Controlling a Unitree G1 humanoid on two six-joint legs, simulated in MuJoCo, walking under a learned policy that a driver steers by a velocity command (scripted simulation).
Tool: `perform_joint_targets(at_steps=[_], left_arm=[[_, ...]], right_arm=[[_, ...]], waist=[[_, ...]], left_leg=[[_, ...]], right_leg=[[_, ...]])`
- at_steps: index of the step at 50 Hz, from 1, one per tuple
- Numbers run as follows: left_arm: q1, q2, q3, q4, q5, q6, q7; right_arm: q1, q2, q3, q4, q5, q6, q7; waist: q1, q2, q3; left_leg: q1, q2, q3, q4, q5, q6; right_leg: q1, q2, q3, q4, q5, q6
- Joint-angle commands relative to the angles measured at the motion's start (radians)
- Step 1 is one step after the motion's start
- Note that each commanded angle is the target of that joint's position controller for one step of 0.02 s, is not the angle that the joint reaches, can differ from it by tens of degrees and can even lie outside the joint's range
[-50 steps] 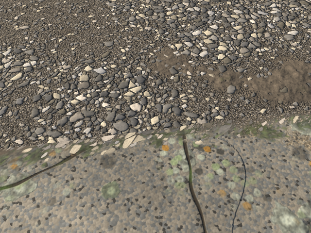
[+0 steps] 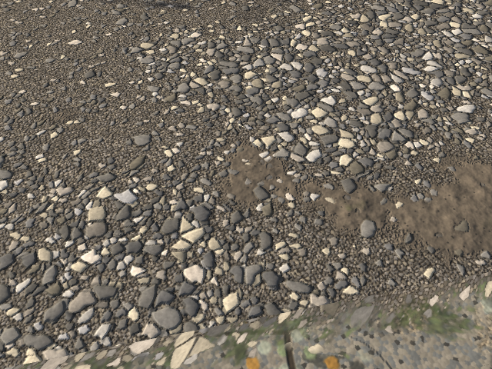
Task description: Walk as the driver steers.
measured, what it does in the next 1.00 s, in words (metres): walks ahead: right foot, then left foot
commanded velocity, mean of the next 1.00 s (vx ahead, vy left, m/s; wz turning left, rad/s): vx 0.50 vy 0.00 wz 0.00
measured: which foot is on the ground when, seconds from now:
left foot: down 0.00-0.32, up 0.34-0.84, down 0.86-1.00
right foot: up 0.00-0.28, down 0.30-0.86, up 0.88-1.00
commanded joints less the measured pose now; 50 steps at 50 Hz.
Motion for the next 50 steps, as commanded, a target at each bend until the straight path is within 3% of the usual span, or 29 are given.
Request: perform_joint_targets(at_steps=[1,5,10,12,13,14,15,16,17,18,19,20,21,22,23,25,28,32,38,41,42,43,44,45,46,47,48,49,50], left_arm=[[0.034,0.046,0.014,-0.043,0.013,0.004,0.007],[-0.128,0.029,0.007,-0.087,0.004,-0.007,-0.005],[-0.254,0.041,0.002,-0.137,-0.009,-0.016,-0.036],[-0.238,0.062,0.008,-0.145,-0.010,-0.025,-0.047],[-0.191,0.079,0.016,-0.136,-0.009,-0.029,-0.049],[-0.081,0.110,0.035,-0.105,-0.007,-0.032,-0.047],[0.114,0.172,0.063,-0.051,-0.004,-0.034,-0.040],[0.273,0.290,0.091,-0.025,0.016,-0.030,-0.034],[0.306,0.250,0.080,-0.010,0.012,-0.024,-0.040],[0.231,0.173,0.056,-0.023,0.006,-0.027,-0.041],[0.135,0.131,0.041,-0.048,0.005,-0.025,-0.039],[0.058,0.103,0.031,-0.060,0.009,-0.024,-0.044],[0.021,0.075,0.022,-0.064,0.014,-0.026,-0.048],[0.015,0.065,0.019,-0.055,0.018,-0.027,-0.053],[0.031,0.067,0.021,-0.042,0.018,-0.029,-0.054],[0.068,0.097,0.028,-0.018,0.018,-0.033,-0.047],[0.119,0.113,0.032,0.006,0.016,-0.024,-0.030],[0.173,0.126,0.032,0.030,0.007,-0.016,-0.016],[0.251,0.137,0.041,0.083,-0.003,0.006,-0.006],[0.216,0.159,0.050,0.081,-0.004,0.019,-0.001],[0.193,0.162,0.051,0.077,-0.003,0.024,-0.001],[0.179,0.140,0.041,0.067,0.004,0.028,-0.002],[0.194,0.107,0.025,0.040,0.024,0.025,-0.002],[0.325,-0.033,-0.012,0.050,0.010,-0.001,-0.017],[0.249,0.082,0.013,0.056,-0.016,-0.024,-0.020],[0.150,0.131,0.026,0.022,-0.034,-0.037,-0.022],[0.100,0.129,0.028,0.011,-0.029,-0.038,-0.013],[0.078,0.120,0.036,0.008,-0.012,-0.031,-0.006],[0.103,0.100,0.038,0.010,-0.007,-0.017,-0.006]], right_arm=[[-0.038,-0.130,-0.020,-0.053,0.001,-0.018,-0.020],[0.044,-0.158,-0.025,-0.036,0.017,-0.005,-0.036],[0.119,-0.169,-0.032,-0.002,0.026,0.016,-0.039],[0.111,-0.180,-0.038,0.000,0.027,0.027,-0.041],[0.094,-0.188,-0.040,-0.004,0.027,0.032,-0.042],[0.072,-0.183,-0.037,-0.010,0.023,0.037,-0.042],[0.063,-0.148,-0.023,-0.024,0.011,0.039,-0.041],[0.141,-0.054,0.008,-0.052,-0.001,0.022,-0.035],[0.179,-0.028,0.019,-0.037,0.019,-0.005,-0.028],[0.097,-0.144,-0.010,-0.052,0.043,-0.023,-0.024],[0.014,-0.165,-0.016,-0.077,0.051,-0.029,-0.025],[-0.025,-0.152,-0.018,-0.083,0.039,-0.024,-0.031],[-0.028,-0.142,-0.026,-0.083,0.025,-0.011,-0.037],[-0.008,-0.117,-0.025,-0.079,0.023,0.004,-0.037],[0.010,-0.094,-0.024,-0.072,0.021,0.016,-0.038],[-0.013,-0.088,-0.027,-0.085,0.018,0.028,-0.042],[-0.131,-0.086,-0.031,-0.126,0.010,0.029,-0.042],[-0.275,-0.066,-0.024,-0.166,0.015,0.021,-0.031],[-0.419,-0.072,-0.018,-0.225,0.026,0.007,-0.001],[-0.354,-0.108,-0.032,-0.219,0.027,-0.003,0.010],[-0.255,-0.135,-0.049,-0.192,0.025,-0.004,0.006],[-0.076,-0.185,-0.075,-0.135,0.024,-0.003,-0.001],[0.112,-0.269,-0.096,-0.100,0.011,0.001,-0.012],[0.140,-0.299,-0.097,-0.083,0.005,0.004,-0.004],[0.104,-0.204,-0.073,-0.091,0.016,0.001,-0.003],[0.013,-0.164,-0.061,-0.110,0.020,-0.001,-0.007],[-0.072,-0.144,-0.052,-0.128,0.015,-0.002,-0.006],[-0.115,-0.118,-0.045,-0.132,0.006,-0.004,-0.002],[-0.125,-0.098,-0.038,-0.126,-0.004,-0.007,0.000]], waist=[[0.046,0.077,0.055],[-0.012,0.077,0.055],[-0.050,0.090,0.084],[-0.026,0.102,0.072],[0.006,0.114,0.047],[0.067,0.111,-0.016],[0.144,0.078,-0.145],[0.148,-0.132,-0.313],[0.139,-0.264,-0.403],[0.134,-0.164,-0.269],[0.109,-0.097,-0.169],[0.076,-0.022,-0.098],[0.044,-0.021,-0.060],[0.022,-0.038,-0.045],[0.012,-0.037,-0.037],[0.003,-0.023,-0.011],[0.027,-0.010,0.018],[0.068,-0.019,0.048],[0.100,-0.022,0.098],[0.045,-0.049,0.046],[-0.011,-0.058,-0.015],[-0.089,-0.040,-0.122],[-0.134,0.106,-0.279],[-0.053,0.363,-0.399],[-0.084,0.244,-0.329],[-0.067,0.190,-0.189],[-0.030,0.089,-0.118],[-0.001,0.068,-0.067],[0.031,0.093,-0.060]], left_leg=[[-0.103,0.278,-0.206,-0.205,0.083,0.170],[-0.013,0.264,-0.162,-0.191,0.094,0.127],[0.147,0.325,-0.178,-0.122,0.068,0.113],[0.194,0.350,-0.191,-0.070,0.115,0.098],[0.198,0.348,-0.185,-0.016,0.217,0.086],[0.184,0.309,-0.150,0.114,0.386,0.065],[0.075,0.247,-0.097,0.355,0.416,0.033],[-0.293,0.112,-0.019,0.763,0.085,-0.037],[-0.520,0.026,-0.127,0.976,-0.419,-0.052],[-0.615,0.096,-0.188,1.064,-0.381,-0.029],[-0.616,0.153,-0.160,1.044,-0.284,-0.016],[-0.571,0.193,-0.138,0.979,-0.204,-0.021],[-0.516,0.224,-0.140,0.912,-0.152,-0.025],[-0.464,0.234,-0.136,0.881,-0.121,-0.031],[-0.443,0.233,-0.126,0.862,-0.105,-0.037],[-0.481,0.237,-0.119,0.805,-0.049,-0.052],[-0.568,0.239,-0.115,0.642,0.083,-0.071],[-0.529,0.206,-0.082,0.408,0.237,-0.070],[-0.559,0.180,-0.075,0.257,0.164,-0.039],[-0.402,0.134,-0.038,0.221,0.061,-0.001],[-0.251,0.096,-0.005,0.208,0.056,0.019],[0.001,0.095,-0.012,0.216,0.083,0.050],[0.323,0.308,-0.270,0.228,0.091,0.119],[0.603,0.497,-0.750,0.078,-0.105,0.273],[0.548,0.463,-0.757,0.021,-0.193,0.227],[0.405,0.435,-0.599,0.003,-0.136,0.180],[0.247,0.400,-0.483,-0.024,-0.024,0.156],[0.128,0.365,-0.402,-0.054,0.053,0.146],[0.062,0.340,-0.351,-0.085,0.081,0.137]], right_leg=[[-0.026,-0.042,0.001,-0.138,0.157,0.027],[0.001,0.001,-0.036,-0.431,0.308,0.035],[-0.003,0.031,-0.043,-0.584,0.227,0.018],[0.048,0.046,-0.050,-0.626,0.146,-0.010],[0.127,0.068,-0.069,-0.645,0.115,-0.026],[0.278,0.103,-0.097,-0.667,0.103,-0.049],[0.550,0.064,-0.051,-0.647,0.129,-0.093],[0.957,-0.196,0.331,-0.664,0.091,-0.226],[1.084,-0.296,0.687,-0.828,-0.027,-0.313],[0.977,-0.260,0.587,-0.844,-0.063,-0.258],[0.832,-0.221,0.426,-0.856,0.001,-0.217],[0.687,-0.176,0.316,-0.894,0.086,-0.197],[0.595,-0.133,0.237,-0.930,0.132,-0.177],[0.537,-0.110,0.193,-0.961,0.155,-0.172],[0.508,-0.096,0.159,-0.979,0.200,-0.178],[0.498,-0.090,0.108,-1.002,0.285,-0.190],[0.539,-0.087,0.067,-1.018,0.333,-0.184],[0.558,-0.062,0.011,-1.039,0.273,-0.154],[0.735,-0.129,0.018,-0.977,0.281,-0.145],[0.767,-0.138,0.009,-0.872,0.512,-0.120],[0.749,-0.110,-0.017,-0.760,0.679,-0.103],[0.658,-0.054,-0.055,-0.555,0.708,-0.074],[0.418,0.023,-0.103,-0.209,0.359,-0.037],[0.047,0.201,-0.026,0.092,-0.350,0.011],[-0.062,0.145,0.085,0.202,-0.365,-0.010],[-0.110,0.095,0.056,0.199,-0.271,-0.026],[-0.061,0.039,0.028,0.151,-0.170,-0.023],[-0.016,0.010,0.020,0.094,-0.117,-0.018],[0.046,-0.015,0.027,0.060,-0.081,-0.018]])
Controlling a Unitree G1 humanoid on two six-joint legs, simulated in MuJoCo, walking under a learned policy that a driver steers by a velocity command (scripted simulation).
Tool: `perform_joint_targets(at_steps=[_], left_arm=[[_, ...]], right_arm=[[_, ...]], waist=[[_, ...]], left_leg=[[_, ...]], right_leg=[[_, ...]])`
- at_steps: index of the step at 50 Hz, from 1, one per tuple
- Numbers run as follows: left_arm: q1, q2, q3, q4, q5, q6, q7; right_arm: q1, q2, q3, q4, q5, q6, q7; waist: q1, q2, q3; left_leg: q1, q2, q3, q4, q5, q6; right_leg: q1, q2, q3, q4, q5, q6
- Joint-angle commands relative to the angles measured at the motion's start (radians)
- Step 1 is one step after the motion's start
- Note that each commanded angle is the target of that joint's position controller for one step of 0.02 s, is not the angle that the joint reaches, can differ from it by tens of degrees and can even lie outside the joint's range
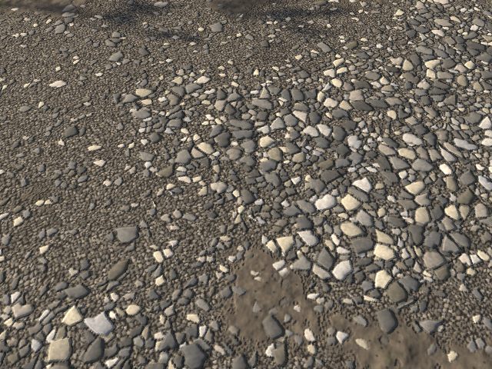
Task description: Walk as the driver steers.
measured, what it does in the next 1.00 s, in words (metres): walks ahead, turning left: right foot, then left foot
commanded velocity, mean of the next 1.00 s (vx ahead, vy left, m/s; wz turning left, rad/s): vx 0.50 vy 0.00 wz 0.25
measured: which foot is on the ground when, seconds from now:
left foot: down 0.00-0.46, up 0.48-0.98, down 1.00-1.00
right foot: up 0.00-0.42, down 0.44-1.00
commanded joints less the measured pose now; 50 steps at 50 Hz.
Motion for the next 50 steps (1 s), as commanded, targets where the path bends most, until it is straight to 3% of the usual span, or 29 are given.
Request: perform_joint_targets(at_steps=[1,2,5,11,16,19,20,21,22,23,24,25,26,27,29,30,33,36,39,43,45,48,49,50], left_arm=[[0.023,0.073,0.028,-0.059,0.005,0.001,0.009],[0.031,0.055,0.027,-0.059,0.005,0.011,0.010],[-0.066,0.063,0.033,-0.095,0.017,0.023,0.015],[-0.268,0.036,0.023,-0.153,0.015,0.013,-0.001],[-0.401,0.037,0.012,-0.204,0.004,0.002,-0.029],[-0.385,0.065,0.019,-0.217,0.003,-0.008,-0.044],[-0.324,0.088,0.031,-0.204,0.004,-0.012,-0.043],[-0.188,0.123,0.051,-0.165,0.007,-0.015,-0.037],[0.010,0.187,0.076,-0.114,0.018,-0.018,-0.027],[0.150,0.288,0.102,-0.088,0.036,-0.012,-0.020],[0.159,0.215,0.078,-0.086,0.032,-0.008,-0.020],[0.078,0.155,0.058,-0.096,0.026,-0.010,-0.018],[-0.013,0.118,0.046,-0.113,0.023,-0.011,-0.016],[-0.080,0.083,0.035,-0.115,0.025,-0.014,-0.021],[-0.130,0.049,0.029,-0.105,0.039,-0.023,-0.025],[-0.132,0.056,0.032,-0.096,0.041,-0.026,-0.024],[-0.109,0.085,0.042,-0.074,0.045,-0.030,-0.008],[-0.077,0.104,0.047,-0.059,0.047,-0.024,0.009],[-0.055,0.123,0.050,-0.054,0.041,-0.016,0.021],[0.021,0.142,0.060,-0.031,0.027,0.006,0.027],[0.030,0.156,0.066,-0.027,0.017,0.020,0.027],[-0.015,0.201,0.078,-0.045,0.004,0.036,0.031],[-0.018,0.204,0.076,-0.039,0.001,0.041,0.030],[-0.019,0.189,0.066,-0.033,0.000,0.040,0.026]], right_arm=[[0.037,-0.070,-0.011,-0.023,-0.012,-0.014,0.003],[0.055,-0.083,-0.014,-0.011,-0.009,-0.016,0.001],[0.103,-0.126,-0.024,0.013,-0.008,-0.016,-0.017],[0.196,-0.136,-0.021,0.048,0.004,0.000,-0.038],[0.275,-0.147,-0.027,0.093,0.011,0.019,-0.042],[0.265,-0.161,-0.035,0.101,0.016,0.032,-0.048],[0.244,-0.170,-0.038,0.097,0.018,0.036,-0.048],[0.215,-0.165,-0.034,0.089,0.018,0.040,-0.047],[0.198,-0.134,-0.021,0.068,0.009,0.039,-0.045],[0.307,-0.019,0.012,0.054,0.006,0.023,-0.038],[0.314,-0.036,0.011,0.072,0.021,0.001,-0.034],[0.228,-0.134,-0.019,0.051,0.050,-0.006,-0.035],[0.166,-0.139,-0.022,0.031,0.053,-0.005,-0.040],[0.135,-0.125,-0.027,0.028,0.042,0.003,-0.047],[0.181,-0.078,-0.035,0.041,0.034,0.036,-0.050],[0.199,-0.051,-0.034,0.047,0.037,0.049,-0.049],[0.142,-0.054,-0.043,0.017,0.031,0.071,-0.054],[0.067,-0.053,-0.047,-0.015,0.021,0.066,-0.042],[-0.028,-0.039,-0.039,-0.049,0.016,0.061,-0.022],[-0.157,-0.023,-0.025,-0.114,0.017,0.060,0.004],[-0.186,-0.027,-0.024,-0.145,0.020,0.062,0.017],[-0.110,-0.077,-0.047,-0.162,0.023,0.066,0.025],[-0.002,-0.107,-0.065,-0.138,0.023,0.067,0.023],[0.167,-0.161,-0.097,-0.088,0.023,0.067,0.010]], waist=[[0.009,0.089,-0.075],[0.018,0.094,-0.062],[0.007,0.068,-0.014],[-0.052,0.076,0.025],[-0.091,0.081,0.067],[-0.056,0.101,0.050],[-0.015,0.115,0.014],[0.059,0.110,-0.063],[0.135,0.075,-0.202],[0.120,-0.144,-0.374],[0.125,-0.212,-0.457],[0.114,-0.150,-0.296],[0.083,-0.098,-0.187],[0.052,-0.052,-0.109],[-0.005,-0.085,-0.056],[-0.019,-0.086,-0.045],[-0.024,-0.053,0.003],[-0.011,-0.034,0.021],[0.016,-0.021,0.046],[0.062,-0.003,0.090],[0.060,-0.014,0.093],[-0.014,-0.070,0.008],[-0.079,-0.071,-0.054],[-0.165,-0.041,-0.138]], left_leg=[[0.207,0.264,-0.316,-0.292,0.118,0.170],[0.183,0.261,-0.287,-0.311,0.139,0.177],[0.185,0.260,-0.236,-0.350,0.193,0.185],[0.247,0.217,-0.138,-0.363,0.197,0.135],[0.397,0.272,-0.142,-0.309,0.200,0.134],[0.449,0.304,-0.159,-0.230,0.330,0.113],[0.438,0.295,-0.159,-0.165,0.470,0.103],[0.399,0.252,-0.134,-0.022,0.596,0.083],[0.230,0.194,-0.101,0.221,0.496,0.050],[-0.192,0.032,-0.031,0.636,0.062,-0.029],[-0.313,-0.007,-0.190,0.809,-0.423,-0.024],[-0.390,0.051,-0.215,0.876,-0.378,-0.008],[-0.386,0.108,-0.181,0.849,-0.284,-0.001],[-0.345,0.142,-0.168,0.792,-0.213,-0.002],[-0.230,0.182,-0.177,0.724,-0.128,0.003],[-0.215,0.182,-0.169,0.718,-0.113,-0.001],[-0.301,0.184,-0.186,0.650,-0.004,-0.015],[-0.366,0.172,-0.191,0.506,0.130,-0.027],[-0.359,0.164,-0.127,0.357,0.213,-0.026],[-0.411,0.155,-0.066,0.239,0.172,-0.006],[-0.403,0.140,-0.029,0.207,0.095,0.012],[-0.199,0.046,0.063,0.197,-0.053,0.065],[-0.036,0.002,0.074,0.160,-0.061,0.093],[0.237,-0.024,0.043,0.069,0.028,0.130]], right_leg=[[-0.195,-0.109,0.047,-0.010,0.103,-0.005],[-0.193,-0.115,0.039,-0.038,0.114,0.001],[-0.290,-0.127,0.030,-0.163,0.227,0.029],[-0.301,-0.085,-0.014,-0.495,0.483,0.039],[-0.330,-0.056,-0.028,-0.628,0.426,0.023],[-0.245,-0.030,-0.036,-0.678,0.323,-0.013],[-0.136,-0.001,-0.054,-0.693,0.296,-0.027],[0.057,0.031,-0.078,-0.719,0.312,-0.049],[0.375,-0.050,0.002,-0.673,0.347,-0.097],[0.807,-0.329,0.413,-0.707,0.224,-0.234],[0.828,-0.403,0.668,-0.847,0.147,-0.262],[0.693,-0.368,0.524,-0.870,0.106,-0.203],[0.533,-0.334,0.380,-0.900,0.134,-0.165],[0.390,-0.292,0.276,-0.950,0.169,-0.142],[0.238,-0.232,0.131,-1.016,0.227,-0.108],[0.205,-0.227,0.081,-1.038,0.262,-0.120],[0.200,-0.223,-0.024,-1.067,0.347,-0.124],[0.255,-0.224,-0.090,-1.074,0.394,-0.118],[0.294,-0.221,-0.162,-1.082,0.410,-0.103],[0.432,-0.260,-0.213,-1.043,0.466,-0.099],[0.491,-0.277,-0.236,-0.993,0.558,-0.090],[0.509,-0.275,-0.280,-0.797,1.029,-0.060],[0.476,-0.260,-0.285,-0.645,1.121,-0.050],[0.356,-0.218,-0.296,-0.434,1.018,-0.019]])
Over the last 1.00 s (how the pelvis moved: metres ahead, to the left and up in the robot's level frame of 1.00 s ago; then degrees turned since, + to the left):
0.55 -0.01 -0.01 1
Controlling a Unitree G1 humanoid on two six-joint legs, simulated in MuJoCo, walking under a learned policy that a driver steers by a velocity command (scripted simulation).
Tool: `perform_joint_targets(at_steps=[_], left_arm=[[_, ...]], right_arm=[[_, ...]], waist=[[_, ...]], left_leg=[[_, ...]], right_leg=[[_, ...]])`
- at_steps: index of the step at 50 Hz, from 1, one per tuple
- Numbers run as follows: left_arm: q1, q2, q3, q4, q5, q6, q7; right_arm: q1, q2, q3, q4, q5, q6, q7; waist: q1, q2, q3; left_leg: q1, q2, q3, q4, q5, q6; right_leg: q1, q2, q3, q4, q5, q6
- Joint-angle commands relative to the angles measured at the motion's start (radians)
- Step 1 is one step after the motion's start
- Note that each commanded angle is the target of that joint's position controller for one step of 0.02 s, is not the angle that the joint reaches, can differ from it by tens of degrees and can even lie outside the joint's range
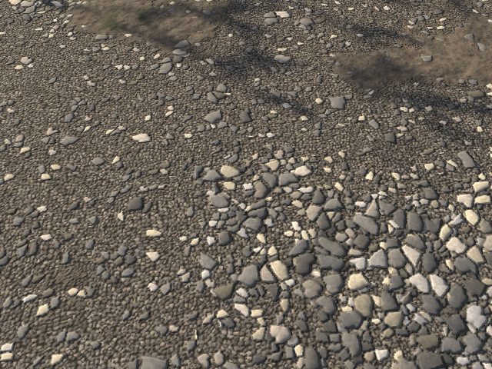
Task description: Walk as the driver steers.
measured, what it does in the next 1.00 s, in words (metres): walks ahead, turning right: right foot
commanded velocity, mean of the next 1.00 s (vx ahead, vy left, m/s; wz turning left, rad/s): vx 0.50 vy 0.00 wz -0.37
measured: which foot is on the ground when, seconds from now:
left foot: down 0.00-0.56, up 0.58-1.00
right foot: down 0.00-0.02, up 0.04-0.56, down 0.58-1.00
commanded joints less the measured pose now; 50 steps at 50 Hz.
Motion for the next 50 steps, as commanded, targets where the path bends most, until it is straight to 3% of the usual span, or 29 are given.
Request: perform_joint_targets(at_steps=[1,2,3,4,5,6,8,11,14,17,23,26,27,28,29,30,31,32,33,34,35,38,40,43,47,50], left_arm=[[-0.010,0.115,0.006,-0.061,0.026,-0.012,-0.007],[0.088,0.015,-0.028,-0.074,0.002,-0.046,-0.027],[-0.049,0.121,-0.001,-0.082,-0.047,-0.074,-0.035],[-0.125,0.129,0.004,-0.106,-0.066,-0.081,-0.036],[-0.135,0.116,0.004,-0.096,-0.047,-0.075,-0.027],[-0.130,0.121,0.014,-0.080,-0.027,-0.061,-0.020],[-0.060,0.097,0.018,-0.050,-0.025,-0.024,-0.020],[-0.092,0.070,0.016,-0.055,-0.021,0.001,-0.018],[-0.156,0.067,0.017,-0.076,-0.014,-0.001,-0.022],[-0.227,0.049,0.008,-0.101,-0.008,-0.009,-0.037],[-0.368,0.021,-0.014,-0.187,-0.005,-0.009,-0.076],[-0.320,0.062,0.003,-0.214,-0.009,-0.005,-0.094],[-0.240,0.093,0.019,-0.205,-0.012,-0.002,-0.095],[-0.101,0.144,0.044,-0.179,-0.014,0.001,-0.089],[0.054,0.213,0.076,-0.148,-0.010,0.008,-0.070],[0.073,0.298,0.090,-0.142,-0.013,0.008,-0.058],[0.098,0.257,0.070,-0.159,0.001,-0.004,-0.059],[0.073,0.191,0.054,-0.163,0.008,-0.013,-0.056],[-0.002,0.144,0.041,-0.179,0.001,-0.022,-0.057],[-0.075,0.112,0.030,-0.197,-0.001,-0.027,-0.060],[-0.113,0.093,0.021,-0.214,0.006,-0.030,-0.056],[-0.115,0.135,0.026,-0.232,0.002,-0.030,-0.039],[-0.083,0.170,0.035,-0.233,0.000,-0.028,-0.024],[-0.039,0.175,0.038,-0.233,-0.007,-0.014,-0.015],[0.021,0.163,0.036,-0.221,-0.012,-0.001,-0.015],[0.019,0.163,0.036,-0.230,-0.008,0.008,-0.006]], right_arm=[[0.409,-0.271,-0.098,0.056,-0.001,-0.002,-0.036],[0.392,-0.310,-0.089,0.045,-0.008,-0.016,-0.033],[0.388,-0.219,-0.062,0.040,-0.016,-0.027,-0.028],[0.320,-0.184,-0.051,0.039,-0.021,-0.038,-0.029],[0.230,-0.151,-0.040,0.028,-0.020,-0.048,-0.026],[0.171,-0.105,-0.029,0.025,-0.025,-0.056,-0.027],[0.152,-0.081,-0.023,0.037,-0.034,-0.073,-0.030],[0.189,-0.114,-0.030,0.067,-0.042,-0.087,-0.047],[0.211,-0.115,-0.028,0.082,-0.046,-0.085,-0.065],[0.212,-0.123,-0.025,0.087,-0.042,-0.084,-0.075],[0.297,-0.142,-0.031,0.131,-0.025,-0.053,-0.088],[0.256,-0.189,-0.041,0.114,-0.015,-0.032,-0.100],[0.238,-0.206,-0.044,0.106,-0.014,-0.024,-0.104],[0.208,-0.220,-0.045,0.099,-0.010,-0.021,-0.104],[0.191,-0.220,-0.042,0.084,-0.010,-0.029,-0.103],[0.289,-0.054,0.004,0.046,-0.046,-0.055,-0.079],[0.230,-0.085,0.010,0.015,-0.007,-0.105,-0.061],[0.126,-0.138,-0.003,-0.015,0.028,-0.132,-0.050],[0.101,-0.141,-0.001,-0.021,0.025,-0.142,-0.051],[0.093,-0.146,-0.010,-0.012,-0.003,-0.139,-0.060],[0.114,-0.159,-0.019,-0.011,-0.018,-0.125,-0.064],[0.122,-0.132,-0.019,-0.025,-0.033,-0.087,-0.071],[0.044,-0.111,-0.010,-0.056,-0.040,-0.077,-0.075],[-0.066,-0.083,0.003,-0.087,-0.036,-0.079,-0.068],[-0.149,-0.109,0.001,-0.128,-0.016,-0.090,-0.053],[-0.122,-0.152,-0.012,-0.132,-0.013,-0.111,-0.041]], waist=[[-0.206,0.124,-0.244],[-0.110,0.255,-0.389],[-0.172,0.079,-0.350],[-0.157,0.071,-0.226],[-0.108,-0.006,-0.153],[-0.076,0.008,-0.108],[-0.032,0.048,-0.090],[-0.028,0.027,-0.036],[-0.046,0.036,-0.002],[-0.067,0.040,0.019],[-0.108,0.035,0.070],[-0.045,0.091,0.000],[0.006,0.113,-0.047],[0.085,0.107,-0.120],[0.162,0.036,-0.201],[0.048,-0.246,-0.272],[0.074,-0.189,-0.406],[0.099,-0.129,-0.294],[0.054,-0.044,-0.196],[0.006,0.017,-0.131],[-0.031,0.012,-0.116],[-0.067,-0.008,-0.072],[-0.046,-0.030,-0.048],[0.003,-0.075,-0.043],[0.041,-0.107,-0.049],[0.013,-0.134,-0.058]], left_leg=[[0.714,0.129,-0.289,-0.071,0.069,0.122],[0.922,0.370,-0.847,-0.262,-0.075,0.312],[0.873,0.359,-0.778,-0.323,-0.059,0.243],[0.742,0.329,-0.586,-0.315,0.018,0.192],[0.587,0.286,-0.450,-0.325,0.106,0.146],[0.484,0.246,-0.349,-0.349,0.145,0.119],[0.392,0.208,-0.246,-0.404,0.176,0.086],[0.374,0.198,-0.137,-0.450,0.270,0.070],[0.414,0.185,-0.056,-0.473,0.281,0.042],[0.436,0.172,0.024,-0.494,0.272,0.008],[0.648,0.241,0.099,-0.417,0.451,0.000],[0.678,0.253,0.137,-0.249,0.904,-0.021],[0.667,0.252,0.142,-0.131,1.024,-0.031],[0.607,0.230,0.148,0.051,1.012,-0.052],[0.414,0.179,0.150,0.329,0.756,-0.094],[-0.061,-0.029,0.090,0.719,-0.271,-0.160],[-0.219,-0.100,-0.158,0.878,-0.454,-0.143],[-0.311,-0.032,-0.203,0.852,-0.369,-0.109],[-0.289,0.017,-0.196,0.752,-0.280,-0.093],[-0.221,0.047,-0.182,0.664,-0.242,-0.099],[-0.141,0.069,-0.185,0.611,-0.218,-0.110],[-0.082,0.083,-0.155,0.453,-0.180,-0.159],[-0.081,0.065,-0.129,0.302,-0.066,-0.189],[-0.011,0.009,-0.113,0.052,0.150,-0.194],[0.024,-0.030,-0.134,-0.093,0.199,-0.182],[0.066,-0.038,-0.152,-0.150,0.093,-0.148]], right_leg=[[-0.442,-0.115,0.060,0.684,0.490,-0.083],[-0.746,0.079,0.239,0.985,-0.140,-0.052],[-0.828,0.037,0.392,1.039,-0.103,-0.075],[-0.864,-0.005,0.387,1.002,-0.021,-0.097],[-0.812,-0.064,0.387,0.914,0.068,-0.099],[-0.762,-0.089,0.396,0.853,0.121,-0.096],[-0.674,-0.107,0.415,0.802,0.192,-0.094],[-0.750,-0.095,0.429,0.718,0.292,-0.077],[-0.834,-0.066,0.444,0.567,0.444,-0.067],[-0.817,-0.045,0.390,0.397,0.575,-0.073],[-0.887,-0.014,0.285,0.239,0.487,-0.114],[-0.724,0.069,0.194,0.235,0.335,-0.166],[-0.616,0.104,0.176,0.242,0.287,-0.190],[-0.421,0.134,0.181,0.186,0.320,-0.223],[-0.139,0.088,0.312,0.112,0.350,-0.270],[0.220,-0.173,0.829,0.080,0.281,-0.446],[0.332,-0.267,1.167,-0.088,0.194,-0.519],[0.272,-0.236,1.023,-0.112,0.235,-0.454],[0.119,-0.194,0.886,-0.113,0.315,-0.413],[-0.040,-0.154,0.792,-0.126,0.419,-0.387],[-0.142,-0.130,0.735,-0.146,0.497,-0.381],[-0.296,-0.093,0.652,-0.187,0.589,-0.370],[-0.354,-0.057,0.596,-0.194,0.612,-0.349],[-0.389,0.006,0.543,-0.165,0.538,-0.288],[-0.316,-0.023,0.630,-0.102,0.431,-0.260],[-0.230,-0.060,0.728,-0.010,0.413,-0.246]])
Over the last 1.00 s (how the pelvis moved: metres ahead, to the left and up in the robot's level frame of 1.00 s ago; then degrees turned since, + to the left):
0.53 0.00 -0.02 17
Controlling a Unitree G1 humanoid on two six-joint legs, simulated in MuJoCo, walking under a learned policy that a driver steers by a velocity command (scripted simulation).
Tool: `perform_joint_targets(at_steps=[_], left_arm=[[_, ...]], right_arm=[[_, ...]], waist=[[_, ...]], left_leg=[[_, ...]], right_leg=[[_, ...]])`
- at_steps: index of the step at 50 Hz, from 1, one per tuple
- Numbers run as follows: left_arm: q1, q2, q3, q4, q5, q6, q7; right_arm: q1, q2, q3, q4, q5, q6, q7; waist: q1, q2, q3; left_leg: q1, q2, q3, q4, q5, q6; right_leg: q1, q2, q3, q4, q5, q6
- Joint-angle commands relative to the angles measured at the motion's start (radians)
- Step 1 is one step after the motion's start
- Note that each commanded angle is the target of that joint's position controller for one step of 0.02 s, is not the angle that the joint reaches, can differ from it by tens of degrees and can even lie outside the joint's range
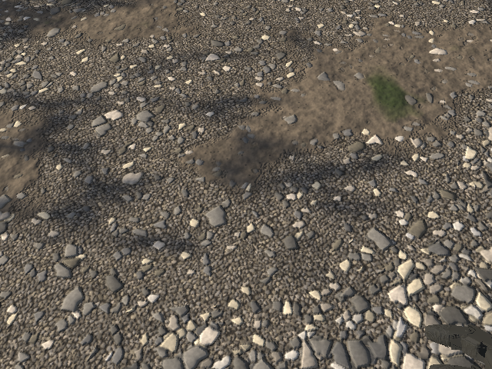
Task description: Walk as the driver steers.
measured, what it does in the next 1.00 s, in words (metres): walks ahead: left foot, then right foot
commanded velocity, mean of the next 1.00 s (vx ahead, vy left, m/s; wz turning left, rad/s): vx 0.50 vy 0.00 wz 0.07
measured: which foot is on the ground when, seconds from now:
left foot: up 0.00-0.04, down 0.06-0.54, up 0.56-1.00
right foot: down 0.00-0.06, up 0.08-0.52, down 0.54-1.00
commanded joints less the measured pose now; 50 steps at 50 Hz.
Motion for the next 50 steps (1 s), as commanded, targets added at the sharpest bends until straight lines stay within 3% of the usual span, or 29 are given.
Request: perform_joint_targets(at_steps=[1,2,3,4,5,6,7,8,10,11,13,16,21,23,25,26,27,28,29,30,31,32,34,37,41,44,47,48,50], left_arm=[[-0.004,0.140,0.033,-0.058,0.003,0.001,0.010],[-0.024,0.114,0.023,-0.073,0.007,-0.002,0.009],[-0.036,0.061,0.002,-0.093,0.022,-0.007,0.005],[0.121,0.003,-0.016,-0.111,-0.005,-0.019,0.003],[0.141,0.087,-0.008,-0.082,-0.017,-0.022,0.004],[0.046,0.144,0.006,-0.086,-0.013,-0.020,0.002],[-0.027,0.139,0.005,-0.103,0.000,-0.018,0.003],[-0.078,0.126,0.006,-0.122,0.014,-0.023,0.001],[-0.068,0.094,0.003,-0.129,0.009,-0.023,-0.007],[-0.060,0.075,-0.001,-0.129,0.007,-0.021,-0.010],[-0.102,0.052,-0.013,-0.150,0.015,-0.019,-0.012],[-0.188,0.029,-0.031,-0.173,0.019,-0.026,-0.020],[-0.324,0.049,-0.031,-0.211,0.006,-0.034,-0.035],[-0.339,0.066,-0.025,-0.226,0.004,-0.042,-0.041],[-0.234,0.103,-0.004,-0.198,0.009,-0.049,-0.039],[-0.106,0.150,0.021,-0.162,0.017,-0.049,-0.029],[0.076,0.232,0.044,-0.141,0.038,-0.045,-0.015],[0.118,0.296,0.054,-0.127,0.045,-0.032,-0.016],[0.117,0.203,0.034,-0.123,0.035,-0.033,-0.019],[0.057,0.157,0.016,-0.125,0.025,-0.037,-0.020],[-0.012,0.123,0.004,-0.129,0.027,-0.041,-0.023],[-0.066,0.092,-0.004,-0.128,0.029,-0.045,-0.027],[-0.115,0.074,-0.004,-0.115,0.037,-0.060,-0.030],[-0.111,0.098,0.009,-0.086,0.042,-0.074,-0.020],[-0.092,0.129,0.020,-0.056,0.040,-0.069,-0.005],[-0.049,0.155,0.029,-0.033,0.031,-0.058,0.003],[-0.011,0.177,0.038,-0.007,0.015,-0.039,0.004],[-0.008,0.185,0.041,-0.002,0.010,-0.031,0.005],[-0.021,0.215,0.048,-0.003,0.004,-0.017,0.010]], right_arm=[[0.002,-0.132,-0.041,-0.066,0.005,-0.036,0.007],[0.105,-0.162,-0.055,-0.043,-0.005,-0.042,0.002],[0.268,-0.215,-0.069,-0.023,-0.023,-0.044,-0.004],[0.386,-0.293,-0.090,0.021,-0.033,-0.030,-0.002],[0.385,-0.207,-0.072,0.021,-0.005,-0.025,0.005],[0.337,-0.138,-0.053,0.009,0.002,-0.018,0.005],[0.284,-0.121,-0.043,0.001,-0.007,-0.009,0.005],[0.250,-0.106,-0.037,0.006,-0.013,-0.003,0.007],[0.234,-0.085,-0.026,0.017,-0.019,-0.005,0.008],[0.240,-0.087,-0.026,0.025,-0.012,-0.007,0.009],[0.257,-0.126,-0.035,0.040,-0.002,-0.010,0.006],[0.274,-0.167,-0.045,0.053,0.006,0.000,0.000],[0.361,-0.188,-0.044,0.093,0.024,0.020,0.003],[0.377,-0.198,-0.044,0.106,0.030,0.032,0.001],[0.358,-0.209,-0.044,0.108,0.031,0.042,-0.003],[0.359,-0.180,-0.032,0.105,0.024,0.040,-0.004],[0.344,-0.109,-0.004,0.070,-0.002,0.033,-0.003],[0.454,-0.024,0.021,0.051,0.012,0.014,-0.004],[0.413,-0.134,-0.008,0.068,0.034,0.009,-0.005],[0.346,-0.170,-0.021,0.049,0.042,0.009,-0.004],[0.313,-0.157,-0.021,0.048,0.034,0.017,-0.007],[0.299,-0.147,-0.025,0.045,0.023,0.027,-0.009],[0.321,-0.108,-0.024,0.048,0.026,0.054,-0.008],[0.284,-0.078,-0.022,0.024,0.021,0.074,-0.006],[0.188,-0.059,-0.014,-0.012,0.017,0.072,0.014],[0.076,-0.047,-0.005,-0.055,0.013,0.070,0.033],[0.008,-0.056,-0.004,-0.099,0.016,0.072,0.048],[-0.001,-0.063,-0.007,-0.111,0.016,0.072,0.053],[0.036,-0.093,-0.023,-0.123,0.015,0.076,0.058]], waist=[[-0.071,-0.167,-0.049],[-0.123,-0.163,-0.109],[-0.195,-0.083,-0.241],[-0.137,0.257,-0.371],[-0.153,0.230,-0.330],[-0.177,0.118,-0.188],[-0.165,0.040,-0.107],[-0.147,0.022,-0.044],[-0.104,0.066,-0.027],[-0.096,0.074,-0.032],[-0.097,0.066,-0.024],[-0.120,0.049,-0.022],[-0.169,0.058,0.009],[-0.154,0.067,0.020],[-0.078,0.063,-0.023],[-0.018,0.040,-0.103],[0.057,-0.086,-0.258],[0.007,-0.350,-0.366],[0.036,-0.237,-0.307],[0.023,-0.196,-0.185],[-0.009,-0.150,-0.126],[-0.037,-0.151,-0.071],[-0.084,-0.156,-0.035],[-0.100,-0.103,-0.009],[-0.077,-0.086,0.019],[-0.034,-0.069,0.056],[-0.016,-0.072,0.079],[-0.021,-0.078,0.077],[-0.060,-0.113,0.027]], left_leg=[[0.180,-0.031,0.029,-0.060,-0.053,0.041],[0.341,-0.006,0.021,-0.072,-0.044,0.075],[0.589,0.148,-0.116,-0.041,-0.080,0.143],[0.924,0.368,-0.575,-0.113,-0.264,0.320],[0.919,0.396,-0.723,-0.176,-0.493,0.324],[0.797,0.347,-0.577,-0.193,-0.514,0.279],[0.667,0.303,-0.448,-0.205,-0.410,0.250],[0.556,0.266,-0.364,-0.228,-0.299,0.248],[0.451,0.214,-0.252,-0.268,-0.170,0.240],[0.437,0.207,-0.218,-0.283,-0.129,0.249],[0.420,0.215,-0.167,-0.316,-0.050,0.269],[0.399,0.196,-0.076,-0.338,-0.001,0.257],[0.431,0.199,-0.033,-0.310,-0.015,0.224],[0.458,0.222,-0.065,-0.272,-0.012,0.210],[0.440,0.204,-0.056,-0.163,0.093,0.178],[0.383,0.149,-0.013,-0.003,0.155,0.147],[0.195,0.076,0.048,0.318,-0.077,0.097],[-0.130,-0.043,0.069,0.627,-0.575,0.052],[-0.229,0.001,-0.024,0.763,-0.575,0.052],[-0.271,0.039,-0.019,0.784,-0.485,0.061],[-0.236,0.075,-0.004,0.757,-0.403,0.057],[-0.205,0.096,-0.006,0.713,-0.347,0.052],[-0.121,0.118,-0.012,0.673,-0.284,0.044],[-0.153,0.119,-0.024,0.611,-0.194,0.028],[-0.152,0.108,0.006,0.394,-0.001,0.030],[-0.136,0.094,0.064,0.258,0.052,0.048],[-0.153,0.082,0.100,0.182,-0.018,0.080],[-0.142,0.069,0.119,0.166,-0.062,0.094],[-0.034,0.007,0.181,0.158,-0.169,0.133]], right_leg=[[-0.022,-0.233,0.232,0.020,0.328,-0.105],[-0.057,-0.189,0.205,0.125,0.384,-0.076],[-0.168,-0.134,0.117,0.380,0.302,-0.037],[-0.519,0.005,-0.012,0.704,-0.141,0.035],[-0.660,-0.062,0.012,0.850,-0.230,0.044],[-0.702,-0.096,0.009,0.895,-0.140,0.048],[-0.679,-0.128,-0.032,0.883,-0.073,0.050],[-0.662,-0.152,-0.040,0.826,-0.026,0.049],[-0.579,-0.190,-0.060,0.736,0.008,0.044],[-0.566,-0.197,-0.078,0.691,0.006,0.047],[-0.572,-0.215,-0.111,0.578,0.044,0.059],[-0.524,-0.219,-0.145,0.382,0.200,0.069],[-0.437,-0.174,-0.181,0.176,0.311,0.068],[-0.401,-0.159,-0.179,0.119,0.269,0.051],[-0.217,-0.129,-0.200,0.041,0.268,0.025],[-0.017,-0.143,-0.185,0.038,0.270,-0.001],[0.264,-0.353,0.028,0.059,0.288,-0.070],[0.485,-0.562,0.424,-0.049,0.127,-0.208],[0.419,-0.534,0.464,-0.101,-0.015,-0.202],[0.312,-0.500,0.316,-0.117,0.002,-0.164],[0.196,-0.453,0.207,-0.146,0.063,-0.139],[0.101,-0.419,0.124,-0.183,0.123,-0.128],[-0.012,-0.391,0.008,-0.247,0.222,-0.114],[-0.028,-0.396,-0.109,-0.281,0.373,-0.122],[-0.004,-0.370,-0.253,-0.296,0.414,-0.096],[0.035,-0.382,-0.317,-0.296,0.410,-0.082],[0.137,-0.409,-0.350,-0.253,0.460,-0.064],[0.168,-0.417,-0.362,-0.222,0.527,-0.055],[0.203,-0.417,-0.392,-0.095,0.857,-0.033]])
Over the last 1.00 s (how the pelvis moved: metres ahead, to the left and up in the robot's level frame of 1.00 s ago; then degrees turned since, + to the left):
0.56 -0.08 0.02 -27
